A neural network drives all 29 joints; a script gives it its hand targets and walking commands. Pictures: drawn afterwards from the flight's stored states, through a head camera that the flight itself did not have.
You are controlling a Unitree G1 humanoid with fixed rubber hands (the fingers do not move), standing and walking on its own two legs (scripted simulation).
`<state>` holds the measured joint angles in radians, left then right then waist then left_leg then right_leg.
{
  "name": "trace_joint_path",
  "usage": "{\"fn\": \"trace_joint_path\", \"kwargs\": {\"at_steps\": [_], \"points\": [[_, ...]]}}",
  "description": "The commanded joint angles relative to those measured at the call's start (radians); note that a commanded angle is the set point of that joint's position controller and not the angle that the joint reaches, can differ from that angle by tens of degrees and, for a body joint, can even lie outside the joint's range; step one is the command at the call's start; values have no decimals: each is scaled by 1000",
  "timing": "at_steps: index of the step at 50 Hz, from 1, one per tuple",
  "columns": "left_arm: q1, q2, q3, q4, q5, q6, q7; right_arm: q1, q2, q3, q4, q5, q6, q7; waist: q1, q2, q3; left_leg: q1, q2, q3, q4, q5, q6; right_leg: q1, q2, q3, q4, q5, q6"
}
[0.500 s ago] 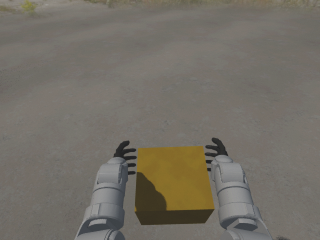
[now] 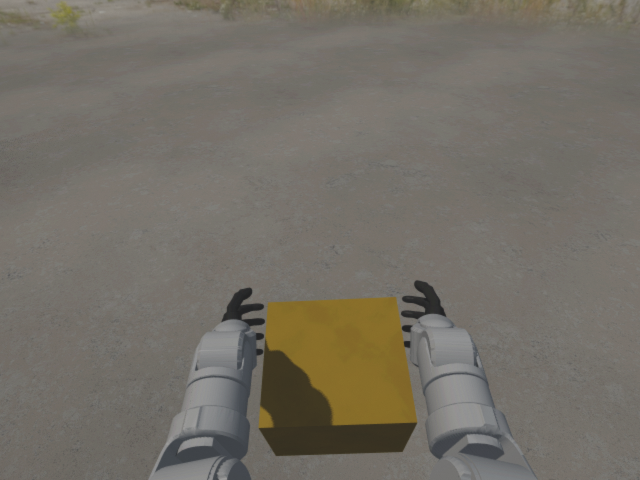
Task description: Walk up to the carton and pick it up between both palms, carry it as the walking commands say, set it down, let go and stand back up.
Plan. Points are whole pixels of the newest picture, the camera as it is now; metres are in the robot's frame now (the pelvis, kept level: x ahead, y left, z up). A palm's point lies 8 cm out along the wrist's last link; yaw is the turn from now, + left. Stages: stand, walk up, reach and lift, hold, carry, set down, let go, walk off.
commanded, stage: reach and lift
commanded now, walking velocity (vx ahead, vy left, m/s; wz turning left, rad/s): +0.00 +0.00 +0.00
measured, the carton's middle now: (335, 377) +0.29 +0.00 -0.04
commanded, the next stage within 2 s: hold in 0.44 s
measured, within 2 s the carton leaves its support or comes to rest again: neither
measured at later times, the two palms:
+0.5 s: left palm (234, 343) +0.28 +0.14 +0.04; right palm (442, 341) +0.29 -0.14 +0.05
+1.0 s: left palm (228, 344) +0.28 +0.15 +0.04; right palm (430, 335) +0.30 -0.13 +0.05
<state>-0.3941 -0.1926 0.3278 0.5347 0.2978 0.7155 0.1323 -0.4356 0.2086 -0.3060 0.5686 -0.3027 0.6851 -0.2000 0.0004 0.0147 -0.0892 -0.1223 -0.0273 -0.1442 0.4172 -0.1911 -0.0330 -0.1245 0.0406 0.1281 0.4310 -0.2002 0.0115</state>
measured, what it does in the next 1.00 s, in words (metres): stands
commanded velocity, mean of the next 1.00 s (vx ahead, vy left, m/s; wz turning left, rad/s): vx -0.01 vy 0.00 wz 0.00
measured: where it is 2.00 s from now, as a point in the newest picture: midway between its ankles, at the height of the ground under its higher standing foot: outside the picture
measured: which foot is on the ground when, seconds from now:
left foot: down 0.00-1.00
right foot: down 0.00-1.00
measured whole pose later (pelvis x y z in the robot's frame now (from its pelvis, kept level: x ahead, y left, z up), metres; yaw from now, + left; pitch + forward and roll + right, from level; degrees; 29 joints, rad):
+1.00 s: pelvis +0.00 +0.00 +0.00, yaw +1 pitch -6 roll +0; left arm -0.33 -0.17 0.26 0.49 0.26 0.74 0.14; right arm -0.38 0.19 -0.25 0.52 -0.27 0.71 -0.14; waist 0.01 0.01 -0.11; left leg -0.13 -0.03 -0.15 0.43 -0.20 -0.03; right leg -0.13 0.04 0.11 0.43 -0.21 0.01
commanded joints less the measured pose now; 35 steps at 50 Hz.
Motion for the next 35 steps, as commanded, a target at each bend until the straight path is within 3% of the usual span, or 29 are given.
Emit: {"fn": "trace_joint_path", "kwargs": {"at_steps": [1, 2, 3, 4, 5, 6, 7, 9, 10, 13, 14, 16, 18, 19, 21, 22, 25, 26, 29, 30, 31, 32, 34, 35], "points": [[-747, -1019, -531, -105, -319, -62, -422, -586, 1067, 465, -14, 287, -23, 466, -18, -14, -273, 81, -61, 94, -62, 126, 3, 72, 27, -56, -86, 152, 8], [-730, -1007, -536, -106, -313, -60, -422, -585, 1069, 476, -15, 287, -17, 464, -6, -43, -270, 81, -61, 91, -60, 120, 5, 68, 34, -64, -85, 143, 15], [-736, -1012, -528, -91, -309, -51, -422, -581, 1060, 463, 2, 289, -11, 468, -14, 16, -231, 47, -63, 95, -77, 89, 3, 78, 33, -74, -84, 130, 9], [-731, -1000, -546, -118, -311, -57, -418, -550, 1050, 460, 5, 285, -11, 472, -27, 2, -229, 67, -59, 91, -78, 108, 1, 64, 34, -70, -89, 139, 9], [-715, -996, -537, -121, -298, -55, -412, -583, 1059, 476, -27, 293, -10, 475, -14, -25, -230, 49, -55, 88, -80, 81, 8, 90, 48, -83, -77, 121, 14], [-738, -1024, -557, -133, -309, -50, -412, -564, 1057, 475, -20, 290, -10, 477, -29, 20, -224, 61, -62, 85, -76, 66, 3, 73, 42, -76, -80, 104, 5], [-704, -1024, -536, -100, -309, -51, -415, -593, 1057, 485, -53, 298, -11, 474, -10, -29, -208, 41, -57, 86, -76, 42, 13, 72, 40, -79, -86, 69, 7], [-740, -1021, -585, -158, -328, -53, -412, -576, 1063, 508, -64, 316, -8, 478, -16, 13, -244, 42, -56, 85, -76, 46, 9, 92, 43, -78, -74, 85, 2], [-699, -1045, -592, -129, -311, -41, -409, -585, 1041, 507, -78, 313, -9, 483, -23, 40, -228, 54, -58, 77, -78, 56, 4, 75, 45, -83, -70, 91, -2], [-657, -1026, -588, -164, -326, -48, -404, -565, 1055, 539, -100, 332, -1, 486, -6, -32, -284, 84, -47, 72, -66, 99, 13, 92, 49, -72, -69, 120, 8], [-645, -1050, -601, -165, -333, -42, -406, -571, 1046, 546, -138, 342, -8, 484, -10, 15, -288, 84, -55, 72, -65, 138, 7, 100, 44, -72, -63, 167, 5], [-622, -1065, -613, -178, -334, -42, -402, -567, 1041, 571, -177, 344, -4, 481, 0, 10, -321, 71, -62, 71, -64, 166, 7, 133, 54, -75, -57, 194, 8], [-584, -1045, -602, -164, -332, -39, -402, -541, 1024, 564, -171, 340, 6, 482, -9, -33, -291, 67, -51, 62, -76, 165, 13, 123, 58, -83, -60, 181, 13], [-594, -1038, -617, -198, -325, -40, -397, -520, 1035, 558, -153, 334, 6, 483, -5, -5, -286, 76, -51, 61, -73, 172, 10, 111, 57, -73, -63, 186, 8], [-610, -1048, -613, -216, -340, -38, -399, -501, 1029, 547, -142, 322, 16, 485, -19, -33, -257, 84, -51, 55, -79, 147, 8, 76, 63, -85, -69, 141, 6], [-598, -1047, -609, -204, -330, -35, -397, -496, 1033, 551, -137, 332, 14, 488, -14, 7, -222, 67, -57, 59, -77, 104, 10, 67, 48, -70, -75, 112, 0], [-569, -1062, -637, -212, -335, -34, -394, -518, 1007, 585, -186, 348, 12, 497, -16, 8, -207, 52, -52, 56, -75, 96, 11, 72, 59, -79, -73, 100, 2], [-601, -1036, -631, -230, -335, -31, -394, -508, 1024, 583, -151, 347, 18, 493, -8, 25, -165, 41, -56, 58, -73, 54, 12, 47, 40, -65, -78, 62, -1], [-624, -1030, -650, -248, -342, -36, -401, -497, 1034, 588, -166, 343, 15, 491, -14, -3, -194, 37, -59, 60, -63, 38, 17, 51, 40, -68, -76, 51, 4], [-636, -1030, -648, -246, -348, -41, -404, -563, 1041, 613, -211, 365, 13, 489, 7, -22, -213, 16, -54, 60, -65, 13, 23, 74, 47, -68, -68, 33, 8], [-642, -1031, -646, -233, -348, -35, -405, -539, 1055, 598, -179, 356, 17, 489, 2, -4, -196, 9, -60, 69, -66, -6, 21, 68, 37, -65, -75, 15, 6], [-636, -1043, -657, -240, -353, -38, -408, -549, 1054, 608, -201, 356, 11, 485, -1, -31, -237, 27, -59, 62, -56, 16, 24, 76, 39, -61, -72, 22, 7], [-656, -1021, -638, -227, -349, -47, -414, -564, 1057, 601, -172, 362, 11, 484, 16, -10, -219, 21, -59, 74, -53, 2, 22, 42, 32, -57, -75, -2, 6], [-696, -1028, -639, -241, -345, -43, -410, -550, 1068, 575, -133, 345, 16, 486, 3, -3, -217, 16, -64, 75, -59, -36, 19, 49, 35, -64, -74, -37, 6]]}}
